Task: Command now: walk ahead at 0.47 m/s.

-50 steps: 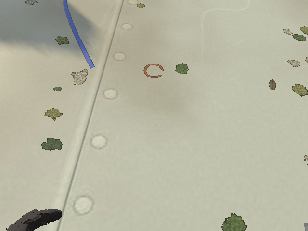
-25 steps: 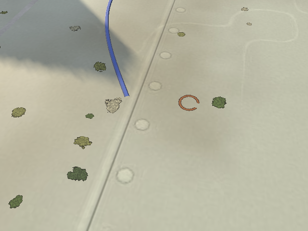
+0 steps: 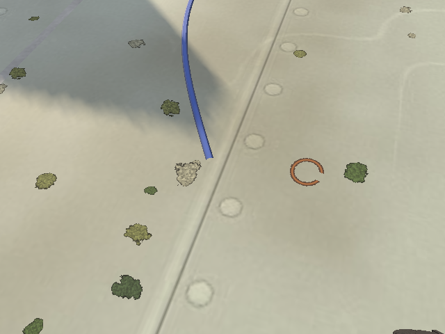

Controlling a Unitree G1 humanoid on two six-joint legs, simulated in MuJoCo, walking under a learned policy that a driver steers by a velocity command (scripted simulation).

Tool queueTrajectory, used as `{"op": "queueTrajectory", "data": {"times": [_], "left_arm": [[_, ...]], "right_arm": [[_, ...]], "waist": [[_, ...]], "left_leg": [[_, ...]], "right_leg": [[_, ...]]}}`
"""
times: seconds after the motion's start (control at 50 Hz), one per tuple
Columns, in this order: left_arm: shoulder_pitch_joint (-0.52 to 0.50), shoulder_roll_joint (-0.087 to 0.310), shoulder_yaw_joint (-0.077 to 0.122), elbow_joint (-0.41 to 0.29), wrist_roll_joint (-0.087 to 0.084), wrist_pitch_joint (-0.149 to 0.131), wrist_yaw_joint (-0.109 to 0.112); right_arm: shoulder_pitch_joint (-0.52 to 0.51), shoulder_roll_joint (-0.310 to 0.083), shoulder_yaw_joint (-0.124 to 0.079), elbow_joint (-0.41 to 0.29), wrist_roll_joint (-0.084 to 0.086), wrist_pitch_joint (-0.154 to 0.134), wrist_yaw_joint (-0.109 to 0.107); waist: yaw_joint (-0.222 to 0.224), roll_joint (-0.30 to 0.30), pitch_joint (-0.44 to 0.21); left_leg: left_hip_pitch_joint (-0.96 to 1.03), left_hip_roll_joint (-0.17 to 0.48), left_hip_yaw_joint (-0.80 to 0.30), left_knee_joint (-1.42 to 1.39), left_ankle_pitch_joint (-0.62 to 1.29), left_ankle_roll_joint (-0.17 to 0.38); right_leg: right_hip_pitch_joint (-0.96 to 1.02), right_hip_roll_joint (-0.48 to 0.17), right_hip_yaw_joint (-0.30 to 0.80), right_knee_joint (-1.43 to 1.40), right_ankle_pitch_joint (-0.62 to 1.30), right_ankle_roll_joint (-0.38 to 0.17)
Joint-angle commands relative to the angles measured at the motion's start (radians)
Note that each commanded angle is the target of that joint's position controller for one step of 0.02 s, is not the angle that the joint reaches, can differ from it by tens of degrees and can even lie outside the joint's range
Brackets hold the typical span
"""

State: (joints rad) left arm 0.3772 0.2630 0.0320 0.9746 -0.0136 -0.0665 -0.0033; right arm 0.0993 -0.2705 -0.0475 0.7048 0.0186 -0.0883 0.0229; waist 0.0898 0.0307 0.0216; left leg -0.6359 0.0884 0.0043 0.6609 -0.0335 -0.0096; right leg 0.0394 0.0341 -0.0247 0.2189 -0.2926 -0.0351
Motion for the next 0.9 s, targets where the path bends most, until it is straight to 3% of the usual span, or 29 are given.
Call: {"op": "queueTrajectory", "data": {"times": [0.02,0.08,0.1,0.12,0.14,0.16,0.18,0.2,0.22,0.24,0.28,0.32,0.36,0.42,0.48,0.54,0.58,0.64,0.66,0.68,0.7,0.72,0.74,0.76,0.78,0.8,0.82,0.86,0.9], "left_arm": [[0.001,0.197,0.042,-0.038,-0.014,-0.011,0.009],[-0.003,0.212,0.051,-0.033,-0.012,0.000,0.010],[-0.012,0.217,0.054,-0.036,-0.008,0.008,0.010],[-0.007,0.197,0.046,-0.039,-0.002,0.015,0.011],[0.009,0.147,0.025,-0.064,0.022,0.016,0.010],[0.162,-0.007,-0.017,-0.070,0.008,-0.003,0.000],[0.075,0.132,0.015,-0.061,-0.023,-0.019,-0.006],[-0.035,0.185,0.034,-0.102,-0.047,-0.028,-0.007],[-0.080,0.173,0.033,-0.111,-0.042,-0.030,0.000],[-0.087,0.159,0.038,-0.108,-0.025,-0.024,0.005],[-0.031,0.115,0.039,-0.089,-0.024,0.006,0.007],[-0.042,0.085,0.039,-0.097,-0.022,0.032,0.009],[-0.096,0.083,0.042,-0.124,-0.016,0.043,0.011],[-0.160,0.078,0.044,-0.149,-0.008,0.033,-0.003],[-0.270,0.056,0.032,-0.187,-0.002,0.023,-0.025],[-0.364,0.048,0.023,-0.238,-0.003,0.021,-0.042],[-0.398,0.054,0.024,-0.272,-0.005,0.022,-0.054],[-0.334,0.098,0.046,-0.292,-0.010,0.028,-0.062],[-0.229,0.134,0.068,-0.274,-0.014,0.031,-0.059],[-0.060,0.192,0.103,-0.231,-0.017,0.033,-0.047],[0.073,0.293,0.136,-0.203,-0.018,0.046,-0.023],[0.007,0.357,0.138,-0.240,-0.019,0.036,-0.023],[0.027,0.269,0.111,-0.252,-0.008,0.023,-0.031],[0.001,0.215,0.098,-0.246,-0.003,0.010,-0.030],[-0.065,0.181,0.088,-0.253,-0.007,0.001,-0.032],[-0.128,0.142,0.077,-0.266,-0.006,-0.002,-0.028],[-0.161,0.126,0.069,-0.286,0.005,-0.003,-0.023],[-0.160,0.146,0.074,-0.292,0.003,-0.005,-0.012],[-0.131,0.176,0.082,-0.286,-0.001,-0.006,0.002]], "right_arm": [[-0.132,-0.049,-0.002,-0.106,0.009,-0.013,0.014],[-0.082,-0.098,-0.021,-0.100,0.001,-0.011,0.017],[0.006,-0.125,-0.037,-0.076,-0.001,-0.007,0.013],[0.155,-0.159,-0.058,-0.033,-0.001,-0.002,0.004],[0.323,-0.224,-0.077,-0.006,-0.012,0.005,-0.010],[0.343,-0.288,-0.082,0.010,-0.024,0.004,-0.002],[0.333,-0.178,-0.059,0.003,-0.017,0.001,-0.002],[0.251,-0.148,-0.046,0.001,-0.016,-0.005,-0.006],[0.181,-0.129,-0.039,-0.001,-0.019,-0.010,-0.006],[0.134,-0.101,-0.033,0.002,-0.025,-0.017,-0.004],[0.088,-0.072,-0.029,0.015,-0.034,-0.034,-0.001],[0.082,-0.077,-0.033,0.036,-0.031,-0.045,-0.002],[0.092,-0.098,-0.041,0.055,-0.037,-0.049,-0.010],[0.108,-0.117,-0.046,0.073,-0.039,-0.042,-0.024],[0.140,-0.142,-0.051,0.090,-0.031,-0.031,-0.036],[0.201,-0.160,-0.060,0.118,-0.019,-0.010,-0.040],[0.220,-0.173,-0.066,0.131,-0.009,0.008,-0.040],[0.190,-0.211,-0.077,0.122,0.002,0.032,-0.047],[0.175,-0.220,-0.078,0.116,0.004,0.042,-0.049],[0.160,-0.212,-0.072,0.108,0.007,0.047,-0.052],[0.188,-0.151,-0.048,0.086,-0.024,0.035,-0.053],[0.237,-0.039,-0.014,0.029,-0.032,-0.001,-0.041],[0.130,-0.131,-0.027,0.017,0.008,-0.045,-0.024],[0.064,-0.147,-0.030,-0.007,0.036,-0.064,-0.017],[0.063,-0.137,-0.028,0.002,0.019,-0.070,-0.024],[0.062,-0.151,-0.038,0.013,-0.011,-0.065,-0.032],[0.081,-0.153,-0.043,0.018,-0.021,-0.053,-0.031],[0.093,-0.132,-0.041,0.012,-0.032,-0.031,-0.030],[0.043,-0.108,-0.033,-0.010,-0.035,-0.018,-0.032]], "waist": [[-0.016,-0.111,0.080],[-0.074,-0.115,0.029],[-0.129,-0.121,-0.034],[-0.203,-0.108,-0.124],[-0.257,0.000,-0.263],[-0.162,0.285,-0.425],[-0.212,0.168,-0.365],[-0.200,0.124,-0.189],[-0.166,0.053,-0.116],[-0.134,0.043,-0.066],[-0.081,0.063,-0.048],[-0.065,0.046,-0.009],[-0.067,0.028,0.024],[-0.082,0.015,0.038],[-0.125,-0.007,0.065],[-0.164,-0.020,0.091],[-0.166,-0.010,0.095],[-0.101,0.046,0.015],[-0.039,0.057,-0.047],[0.052,0.036,-0.135],[0.077,-0.120,-0.228],[-0.038,-0.304,-0.334],[0.039,-0.158,-0.367],[0.033,-0.121,-0.234],[-0.021,-0.027,-0.137],[-0.056,-0.026,-0.100],[-0.086,-0.042,-0.079],[-0.105,-0.046,-0.065],[-0.097,-0.046,-0.036]], "left_leg": [[0.068,-0.036,0.010,-0.117,0.098,0.019],[0.156,-0.066,0.013,-0.139,0.026,0.069],[0.278,-0.093,0.036,-0.141,0.000,0.093],[0.498,-0.105,0.045,-0.143,-0.013,0.119],[0.804,0.084,-0.159,-0.105,-0.046,0.174],[1.071,0.332,-0.669,-0.261,-0.317,0.334],[0.997,0.311,-0.735,-0.368,-0.473,0.299],[0.853,0.280,-0.566,-0.392,-0.439,0.248],[0.713,0.244,-0.441,-0.417,-0.318,0.224],[0.607,0.206,-0.339,-0.444,-0.213,0.209],[0.499,0.168,-0.212,-0.507,-0.137,0.197],[0.447,0.167,-0.126,-0.548,-0.080,0.205],[0.453,0.169,-0.063,-0.571,-0.046,0.208],[0.494,0.148,0.041,-0.577,0.007,0.191],[0.525,0.145,0.126,-0.583,0.035,0.175],[0.644,0.177,0.162,-0.546,0.080,0.172],[0.726,0.201,0.177,-0.496,0.158,0.163],[0.778,0.207,0.215,-0.307,0.626,0.131],[0.757,0.192,0.230,-0.154,0.750,0.115],[0.653,0.149,0.254,0.071,0.707,0.079],[0.373,0.092,0.253,0.399,0.243,0.027],[-0.039,-0.147,0.084,0.734,-0.545,-0.035],[-0.148,-0.105,-0.108,0.781,-0.530,-0.005],[-0.198,-0.058,-0.099,0.735,-0.447,0.022],[-0.154,-0.008,-0.095,0.629,-0.368,0.029],[-0.082,0.023,-0.094,0.536,-0.323,0.021],[-0.021,0.036,-0.096,0.502,-0.289,0.013],[0.019,0.035,-0.079,0.424,-0.259,-0.019],[0.009,0.021,-0.059,0.303,-0.176,-0.050]], "right_leg": [[-0.088,-0.260,0.116,-0.096,0.353,-0.148],[0.017,-0.287,0.095,0.022,0.617,-0.116],[0.023,-0.270,0.072,0.141,0.774,-0.100],[-0.051,-0.224,0.051,0.333,0.816,-0.074],[-0.274,-0.168,0.032,0.647,0.519,-0.045],[-0.607,0.021,0.064,1.001,-0.240,0.003],[-0.705,-0.020,0.175,1.101,-0.268,-0.009],[-0.763,-0.066,0.152,1.106,-0.179,-0.022],[-0.730,-0.116,0.133,1.066,-0.087,-0.020],[-0.690,-0.145,0.134,1.012,-0.031,-0.015],[-0.592,-0.177,0.142,0.966,0.023,-0.004],[-0.609,-0.182,0.142,0.931,0.048,0.010],[-0.681,-0.183,0.160,0.864,0.130,0.022],[-0.718,-0.169,0.148,0.702,0.297,0.032],[-0.699,-0.159,0.070,0.546,0.393,0.029],[-0.746,-0.151,0.033,0.455,0.361,0.009],[-0.768,-0.137,0.005,0.422,0.279,-0.013],[-0.614,-0.051,-0.080,0.416,0.120,-0.067],[-0.476,-0.006,-0.103,0.408,0.089,-0.095],[-0.223,0.036,-0.095,0.338,0.146,-0.136],[0.083,-0.131,0.182,0.326,0.162,-0.203],[0.349,-0.354,0.799,0.152,-0.051,-0.414],[0.368,-0.372,0.845,0.051,-0.088,-0.388],[0.270,-0.340,0.686,0.055,-0.026,-0.343],[0.109,-0.289,0.554,0.060,0.091,-0.301],[-0.010,-0.248,0.463,0.052,0.190,-0.274],[-0.090,-0.221,0.420,0.029,0.256,-0.268],[-0.171,-0.205,0.376,0.001,0.366,-0.278],[-0.227,-0.179,0.317,-0.012,0.414,-0.267]]}}
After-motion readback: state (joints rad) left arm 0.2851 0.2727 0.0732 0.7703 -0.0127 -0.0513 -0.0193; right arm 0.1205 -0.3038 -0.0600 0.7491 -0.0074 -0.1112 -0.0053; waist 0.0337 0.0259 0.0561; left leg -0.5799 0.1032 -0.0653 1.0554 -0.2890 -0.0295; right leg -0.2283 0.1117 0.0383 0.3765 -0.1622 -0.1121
